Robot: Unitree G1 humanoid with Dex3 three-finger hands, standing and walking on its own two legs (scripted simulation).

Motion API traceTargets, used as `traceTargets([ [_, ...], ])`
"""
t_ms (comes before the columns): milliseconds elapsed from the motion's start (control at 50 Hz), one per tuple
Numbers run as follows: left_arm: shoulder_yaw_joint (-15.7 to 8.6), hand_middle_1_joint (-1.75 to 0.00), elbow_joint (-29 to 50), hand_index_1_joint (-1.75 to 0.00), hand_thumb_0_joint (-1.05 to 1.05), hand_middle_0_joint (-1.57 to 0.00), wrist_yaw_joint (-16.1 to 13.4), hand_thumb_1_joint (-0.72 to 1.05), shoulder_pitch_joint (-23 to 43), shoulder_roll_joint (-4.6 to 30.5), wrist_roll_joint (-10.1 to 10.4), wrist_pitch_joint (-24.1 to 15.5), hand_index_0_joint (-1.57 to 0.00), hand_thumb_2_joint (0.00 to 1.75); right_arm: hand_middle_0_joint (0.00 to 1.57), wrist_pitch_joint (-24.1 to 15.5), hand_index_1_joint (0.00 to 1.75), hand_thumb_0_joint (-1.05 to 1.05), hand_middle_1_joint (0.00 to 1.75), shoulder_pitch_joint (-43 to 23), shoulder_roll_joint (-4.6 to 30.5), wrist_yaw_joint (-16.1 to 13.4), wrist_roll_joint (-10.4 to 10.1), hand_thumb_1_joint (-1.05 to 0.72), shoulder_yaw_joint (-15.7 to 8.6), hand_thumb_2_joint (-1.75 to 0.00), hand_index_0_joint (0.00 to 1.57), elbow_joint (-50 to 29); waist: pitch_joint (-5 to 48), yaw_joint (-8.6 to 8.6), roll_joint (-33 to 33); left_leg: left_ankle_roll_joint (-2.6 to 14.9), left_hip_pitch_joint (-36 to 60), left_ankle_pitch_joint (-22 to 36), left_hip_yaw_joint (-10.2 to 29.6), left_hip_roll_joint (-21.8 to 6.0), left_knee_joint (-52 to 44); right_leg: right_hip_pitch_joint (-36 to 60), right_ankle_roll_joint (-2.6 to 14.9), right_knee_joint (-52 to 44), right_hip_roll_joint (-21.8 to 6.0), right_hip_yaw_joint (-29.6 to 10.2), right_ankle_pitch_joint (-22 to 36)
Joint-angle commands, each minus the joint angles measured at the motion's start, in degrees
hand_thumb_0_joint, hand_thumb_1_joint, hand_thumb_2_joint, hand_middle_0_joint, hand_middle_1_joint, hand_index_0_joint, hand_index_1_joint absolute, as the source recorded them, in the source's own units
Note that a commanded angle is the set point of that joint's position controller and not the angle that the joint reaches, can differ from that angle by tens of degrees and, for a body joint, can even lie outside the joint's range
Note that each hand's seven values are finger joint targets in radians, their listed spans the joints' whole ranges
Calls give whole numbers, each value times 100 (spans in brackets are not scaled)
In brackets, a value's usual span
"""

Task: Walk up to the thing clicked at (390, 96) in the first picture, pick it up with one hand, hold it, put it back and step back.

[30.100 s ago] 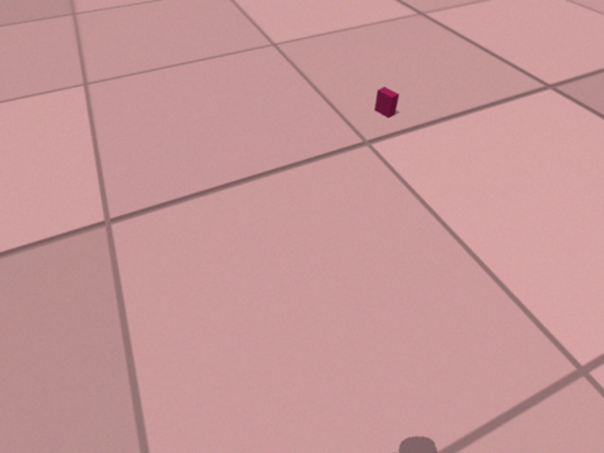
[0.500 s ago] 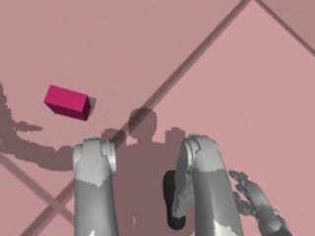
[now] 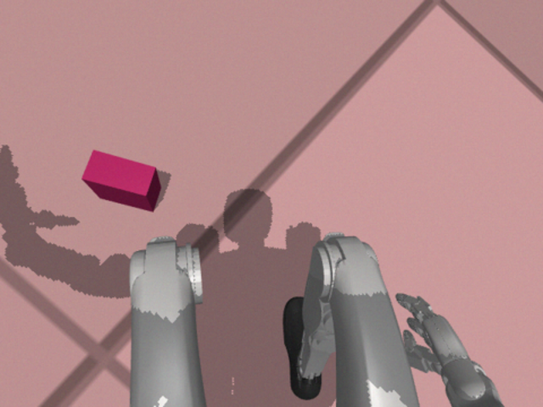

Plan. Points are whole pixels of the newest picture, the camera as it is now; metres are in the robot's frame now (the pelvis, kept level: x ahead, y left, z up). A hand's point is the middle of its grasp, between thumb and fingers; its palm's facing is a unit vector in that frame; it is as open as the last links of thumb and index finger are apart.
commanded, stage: go down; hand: left
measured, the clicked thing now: (126, 183) +0.46 +0.26 -0.30
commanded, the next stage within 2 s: none
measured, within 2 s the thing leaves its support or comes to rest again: neither
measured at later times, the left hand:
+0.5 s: hand out of the picture +0.34 +0.48 +0.02, palm faces +0.41 -0.91 -0.06, open 17.0 cm
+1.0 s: hand out of the picture +0.35 +0.48 +0.02, palm faces +0.42 -0.90 -0.07, open 17.2 cm
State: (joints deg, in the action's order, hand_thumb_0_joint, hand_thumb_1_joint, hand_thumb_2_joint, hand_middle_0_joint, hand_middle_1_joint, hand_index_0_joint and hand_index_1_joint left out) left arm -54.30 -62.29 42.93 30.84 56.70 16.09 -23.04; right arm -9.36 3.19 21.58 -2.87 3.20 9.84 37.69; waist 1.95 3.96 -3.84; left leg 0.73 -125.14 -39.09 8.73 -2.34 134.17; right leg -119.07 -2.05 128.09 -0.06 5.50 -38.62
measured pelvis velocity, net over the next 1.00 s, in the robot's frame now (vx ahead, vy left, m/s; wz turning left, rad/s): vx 0.00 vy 0.00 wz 0.01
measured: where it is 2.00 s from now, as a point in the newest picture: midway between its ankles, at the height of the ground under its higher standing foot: (243, 372)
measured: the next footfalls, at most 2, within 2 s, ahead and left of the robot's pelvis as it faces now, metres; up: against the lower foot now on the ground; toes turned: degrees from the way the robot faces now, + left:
none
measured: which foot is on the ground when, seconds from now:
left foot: down 0.00-1.00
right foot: down 0.00-1.00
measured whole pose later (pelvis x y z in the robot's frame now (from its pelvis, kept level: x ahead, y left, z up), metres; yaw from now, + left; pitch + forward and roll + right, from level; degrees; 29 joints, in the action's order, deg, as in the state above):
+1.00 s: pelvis +0.00 +0.00 +0.00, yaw +0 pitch +29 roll -9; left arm -53.9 -63.6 38.9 33.0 56.4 14.3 -24.1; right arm -8.2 3.8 21.2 -2.4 3.7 9.2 37.9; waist 1.8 4.2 -3.5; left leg 0.5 -125.0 -38.7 8.4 -2.3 133.5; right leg -119.4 -2.0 127.9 -0.1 5.2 -38.3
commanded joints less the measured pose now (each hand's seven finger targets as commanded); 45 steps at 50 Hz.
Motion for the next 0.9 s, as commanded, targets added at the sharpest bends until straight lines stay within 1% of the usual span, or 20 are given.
traceTargets([
  [0, -380, -14, 1231, -9, 0, 0, -96, -49, 976, 2519, 156, -383, -5, 18, 20, -126, 30, 0, 30, 694, 1477, -104, -2, -86, -580, -88, 20, -183, 3566, -197, 2014, -13, 3046, 794, -175, -20, -1947, 1203, 414, -1004, 206, 311, 656],
  [80, -365, -15, 1280, -10, 0, 0, -167, -48, 1096, 2605, 35, -387, -5, 19, 20, -109, 30, 0, 30, 676, 1498, -115, 26, -86, -590, -88, 20, -163, 3652, -247, 2237, -47, 3258, 786, -140, -40, -2029, 1078, 430, -931, 191, 297, 676],
  [140, -405, -14, 1321, -9, 0, 0, -223, -50, 1027, 2651, 19, -345, -5, 18, 20, -78, 30, 0, 30, 706, 1446, -94, 16, -86, -583, -88, 20, -197, 3669, -294, 2091, -10, 3028, 708, -247, -5, -2008, 1299, 414, -1053, 196, 267, 601],
  [180, -349, -14, 1156, -8, 0, 0, -214, -49, 941, 2513, 28, -347, -4, 18, 20, -78, 30, 0, 30, 653, 1438, -93, 24, -86, -562, -88, 20, -208, 3483, -223, 1995, 5, 2892, 672, -265, -5, -1973, 1255, 406, -1057, 202, 279, 569],
  [220, -470, -14, 1149, -8, 0, 0, -235, -48, 886, 2611, 44, -345, -5, 17, 20, -71, 30, 0, 30, 681, 1447, -91, 24, -87, -565, -88, 20, -194, 3587, -280, 1922, 15, 2910, 756, -272, 4, -1926, 1312, 403, -1065, 205, 266, 641],
  [320, -411, -14, 818, -8, 0, 0, -229, -47, 793, 2501, 59, -366, -4, 18, 20, -62, 30, 0, 30, 578, 1436, -77, 4, -86, -547, -88, 20, -245, 3208, -210, 1635, 53, 2582, 398, -254, -9, -1917, 1187, 382, -1108, 229, 280, 355],
  [340, -433, -14, 960, -8, 0, 0, -228, -46, 866, 2597, 61, -390, -4, 18, 20, -63, 30, 0, 30, 592, 1450, -82, 8, -86, -554, -88, 20, -235, 3198, -222, 1757, 63, 2557, 352, -287, 1, -1926, 1243, 386, -1133, 231, 284, 333],
  [420, -467, -13, 971, -7, 0, 0, -218, -48, 1000, 2731, 28, -436, -4, 17, 20, -72, 30, 0, 30, 640, 1463, -72, 45, -86, -536, -88, 20, -215, 3465, -221, 1743, 48, 2671, 636, -311, -16, -1828, 1374, 385, -1089, 239, 265, 520],
  [440, -391, -13, 916, -7, 0, 0, -216, -46, 946, 2606, 21, -432, -4, 17, 20, -66, 30, 0, 30, 658, 1481, -73, 41, -86, -557, -88, 20, -203, 3434, -211, 1856, 37, 2762, 582, -296, -16, -1868, 1297, 393, -1075, 233, 280, 495],
  [560, -364, -14, 1300, -9, 0, 0, -190, -44, 1075, 2632, -11, -434, -5, 18, 20, -51, 30, 0, 30, 732, 1512, -79, 36, -86, -612, -88, 20, -179, 3806, -248, 2181, -28, 3233, 810, -214, -31, -1967, 1214, 418, -994, 208, 301, 674],
  [640, -324, -16, 1420, -10, 0, 0, -287, -44, 1210, 2614, -69, -363, -5, 20, 20, -33, 30, 0, 30, 743, 1507, -100, 12, -86, -638, -88, 20, -148, 3704, -261, 2387, -58, 3348, 593, -104, -53, -2137, 984, 434, -929, 191, 319, 589],
  [680, -255, -15, 1294, -9, 0, 0, -341, -44, 1095, 2458, -73, -317, -4, 19, 20, -28, 30, 0, 30, 674, 1482, -97, 0, -86, -636, -88, 20, -168, 3452, -265, 2370, -54, 3210, 356, -77, -56, -2221, 867, 427, -927, 182, 320, 471],
  [720, -321, -14, 1358, -8, 0, 0, -419, -43, 1037, 2533, -99, -297, -4, 18, 20, -14, 30, 0, 30, 716, 1446, -94, -6, -87, -633, -88, 20, -178, 3537, -303, 2320, -37, 3161, 441, -145, -19, -2188, 1033, 422, -997, 173, 297, 533],
  [740, -337, -13, 1271, -7, 0, 0, -460, -45, 999, 2566, -107, -302, -4, 17, 20, -9, 30, 0, 30, 674, 1417, -85, -24, -87, -629, -88, 20, -204, 3371, -276, 2143, -7, 2920, 286, -170, -9, -2178, 1007, 417, -1033, 183, 288, 378],
  [760, -327, -14, 1210, -7, 0, 0, -469, -44, 964, 2476, -85, -303, -4, 17, 20, -7, 30, 0, 30, 681, 1401, -82, -28, -86, -620, -88, 20, -208, 3362, -295, 2055, 2, 2909, 415, -202, -9, -2124, 1070, 413, -1055, 183, 266, 475],
  [780, -307, -14, 1083, -7, 0, 0, -478, -42, 938, 2428, -85, -313, -3, 17, 20, 1, 30, 0, 30, 647, 1385, -86, -27, -86, -616, -88, 20, -217, 3228, -212, 1903, 30, 2720, 312, -233, 10, -2077, 1050, 401, -1108, 191, 272, 369],
  [800, -371, -22, 970, -15, 0, -8, -496, -34, 909, 2433, -65, -336, -11, 25, 20, -11, 30, 0, 30, 640, 1382, -72, -15, -90, -591, -90, 20, -223, 3104, -198, 1744, 43, 2635, 323, -214, 1, -2041, 1060, 396, -1106, 199, 277, 363],
  [820, -333, -14, 896, -7, 0, 0, -489, -42, 914, 2385, -64, -366, -4, 17, 20, -6, 30, 0, 30, 635, 1403, -78, -9, -87, -590, -88, 20, -204, 3112, -166, 1723, 44, 2650, 385, -207, 2, -1990, 1019, 397, -1084, 197, 281, 417],
  [860, -257, -9, 875, -3, 0, 0, -459, -54, 1048, 2278, -48, -410, -2, 12, 20, -10, 30, 0, 30, 668, 1402, -71, 11, -87, -608, -88, 20, -216, 3113, -69, 1666, 59, 2594, 363, -229, 3, -1944, 1119, 384, -1131, 202, 291, 380],
  [880, -266, -9, 931, -4, 0, 0, -449, -55, 1061, 2259, -25, -433, -2, 12, 20, -18, 30, 0, 30, 661, 1391, -63, 22, -87, -616, -88, 20, -232, 3197, -113, 1606, 64, 2605, 364, -265, -3, -1922, 1193, 375, -1174, 208, 262, 388],
])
